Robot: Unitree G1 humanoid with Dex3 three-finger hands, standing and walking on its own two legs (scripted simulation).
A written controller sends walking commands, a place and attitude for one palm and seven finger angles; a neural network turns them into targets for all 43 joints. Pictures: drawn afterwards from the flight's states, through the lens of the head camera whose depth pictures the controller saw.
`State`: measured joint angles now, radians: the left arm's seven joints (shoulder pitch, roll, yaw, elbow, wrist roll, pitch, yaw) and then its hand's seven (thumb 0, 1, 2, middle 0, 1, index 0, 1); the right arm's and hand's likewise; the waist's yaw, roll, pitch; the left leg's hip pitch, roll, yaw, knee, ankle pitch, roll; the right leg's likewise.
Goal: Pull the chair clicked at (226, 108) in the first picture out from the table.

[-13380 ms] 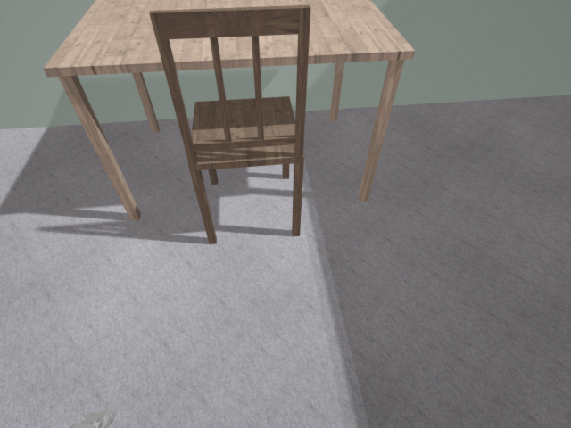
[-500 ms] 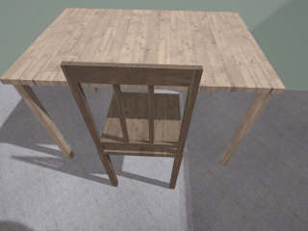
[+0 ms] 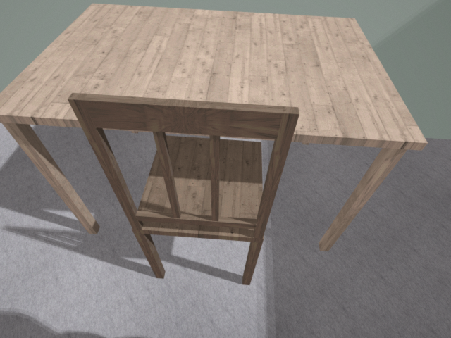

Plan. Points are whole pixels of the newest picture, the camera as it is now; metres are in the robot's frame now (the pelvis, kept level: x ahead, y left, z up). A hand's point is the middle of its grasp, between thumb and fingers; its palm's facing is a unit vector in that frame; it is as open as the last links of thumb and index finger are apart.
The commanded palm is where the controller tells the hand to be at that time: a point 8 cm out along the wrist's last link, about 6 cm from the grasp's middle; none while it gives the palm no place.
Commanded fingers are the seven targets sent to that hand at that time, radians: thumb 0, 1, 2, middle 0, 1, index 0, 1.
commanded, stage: come to a stop and stand still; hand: left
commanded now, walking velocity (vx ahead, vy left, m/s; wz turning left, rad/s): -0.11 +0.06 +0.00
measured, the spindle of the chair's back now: (169, 180) +0.46 +0.17 -0.05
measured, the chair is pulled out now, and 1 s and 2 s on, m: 0.00 0.00 0.00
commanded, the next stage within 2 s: look again from close up in 0.76 s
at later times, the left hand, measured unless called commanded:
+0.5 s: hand out of the picture +0.01 +0.21 -0.16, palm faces +0.02 -0.97 -0.26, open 7.4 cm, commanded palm none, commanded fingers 0.00 0.90 0.90 -0.20 -0.30 -0.20 -0.30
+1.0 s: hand out of the picture -0.06 +0.18 -0.17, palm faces +0.02 -0.98 -0.18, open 7.4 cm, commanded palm none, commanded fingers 0.00 0.90 0.90 -0.20 -0.30 -0.20 -0.30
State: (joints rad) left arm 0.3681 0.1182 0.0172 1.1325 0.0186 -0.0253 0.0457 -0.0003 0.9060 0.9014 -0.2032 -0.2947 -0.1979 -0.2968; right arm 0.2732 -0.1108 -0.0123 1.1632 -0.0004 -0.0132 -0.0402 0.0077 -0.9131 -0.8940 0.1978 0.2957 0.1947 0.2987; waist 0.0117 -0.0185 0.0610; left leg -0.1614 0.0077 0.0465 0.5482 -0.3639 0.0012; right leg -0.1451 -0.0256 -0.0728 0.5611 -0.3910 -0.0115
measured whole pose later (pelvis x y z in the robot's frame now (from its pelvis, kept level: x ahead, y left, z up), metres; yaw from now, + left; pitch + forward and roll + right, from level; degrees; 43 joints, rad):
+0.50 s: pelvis -0.04 +0.02 +0.00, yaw +0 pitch -2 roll +0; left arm 0.26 0.19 0.00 0.99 0.02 0.00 0.04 0.00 0.91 0.90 -0.20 -0.29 -0.20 -0.30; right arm 0.22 -0.19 0.00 0.98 -0.01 0.01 -0.02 0.00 -0.93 -0.89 0.20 0.30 0.20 0.30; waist 0.00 0.03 0.03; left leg -0.22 -0.01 0.05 0.56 -0.31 0.03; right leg -0.19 -0.04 -0.07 0.55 -0.32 0.01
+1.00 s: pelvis -0.04 +0.01 +0.01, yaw +0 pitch +0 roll +0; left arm 0.32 0.14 -0.02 1.11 0.01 -0.01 0.03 0.00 0.91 0.90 -0.20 -0.29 -0.20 -0.30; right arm 0.30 -0.14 0.02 1.13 0.00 -0.01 -0.02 0.01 -0.91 -0.89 0.20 0.30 0.20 0.30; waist 0.00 0.00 0.05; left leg -0.20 -0.02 0.05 0.46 -0.26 0.03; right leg -0.18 -0.05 -0.07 0.48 -0.29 0.01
